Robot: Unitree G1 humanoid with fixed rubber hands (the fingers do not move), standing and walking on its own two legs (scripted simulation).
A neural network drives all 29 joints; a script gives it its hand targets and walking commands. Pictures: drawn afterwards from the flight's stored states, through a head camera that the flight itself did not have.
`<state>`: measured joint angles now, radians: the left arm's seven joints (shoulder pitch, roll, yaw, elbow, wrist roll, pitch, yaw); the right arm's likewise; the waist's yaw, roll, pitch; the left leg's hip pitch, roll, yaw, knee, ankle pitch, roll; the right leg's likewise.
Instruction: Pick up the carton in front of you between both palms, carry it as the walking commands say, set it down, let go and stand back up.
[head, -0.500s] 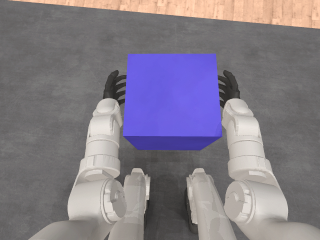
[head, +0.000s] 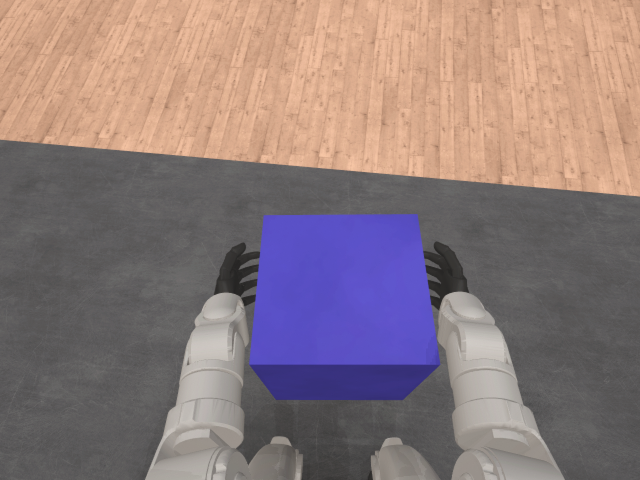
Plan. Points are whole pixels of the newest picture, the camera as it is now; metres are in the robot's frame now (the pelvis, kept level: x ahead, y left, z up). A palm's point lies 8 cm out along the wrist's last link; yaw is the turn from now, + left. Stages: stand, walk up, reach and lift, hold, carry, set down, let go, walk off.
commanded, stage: reach and lift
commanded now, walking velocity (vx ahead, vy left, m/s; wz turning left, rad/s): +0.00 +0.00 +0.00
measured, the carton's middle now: (339, 316) +0.34 +0.00 -0.09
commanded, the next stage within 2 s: hold in 1.34 s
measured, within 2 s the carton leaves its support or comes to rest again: neither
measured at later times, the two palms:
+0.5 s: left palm (206, 292) +0.30 +0.15 +0.08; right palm (479, 289) +0.30 -0.15 +0.08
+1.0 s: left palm (204, 279) +0.31 +0.15 +0.09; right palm (480, 277) +0.31 -0.15 +0.09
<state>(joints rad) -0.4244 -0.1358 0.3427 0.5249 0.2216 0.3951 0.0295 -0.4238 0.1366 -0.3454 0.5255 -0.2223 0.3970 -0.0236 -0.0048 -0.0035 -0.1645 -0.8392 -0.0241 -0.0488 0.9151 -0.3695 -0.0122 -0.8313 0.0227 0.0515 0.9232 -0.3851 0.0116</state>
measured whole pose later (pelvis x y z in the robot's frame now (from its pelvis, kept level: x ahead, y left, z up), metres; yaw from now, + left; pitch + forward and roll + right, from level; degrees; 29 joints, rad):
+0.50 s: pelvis +0.01 +0.00 +0.05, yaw +0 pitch -4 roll +0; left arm -0.33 -0.17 0.33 0.41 0.31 0.60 -0.02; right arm -0.34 0.17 -0.33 0.42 -0.31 0.60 0.02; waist 0.00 -0.01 0.00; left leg -0.20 -0.01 -0.05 0.49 -0.22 -0.01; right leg -0.19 0.01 0.05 0.50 -0.24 0.00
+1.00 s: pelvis +0.02 +0.00 +0.06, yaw +0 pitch -5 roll +0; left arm -0.29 -0.16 0.26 0.31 0.29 0.64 -0.01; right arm -0.29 0.16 -0.26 0.32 -0.29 0.64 0.02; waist 0.00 -0.01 0.03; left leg -0.12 -0.01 -0.05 0.40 -0.20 -0.01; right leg -0.11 0.01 0.06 0.40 -0.21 0.01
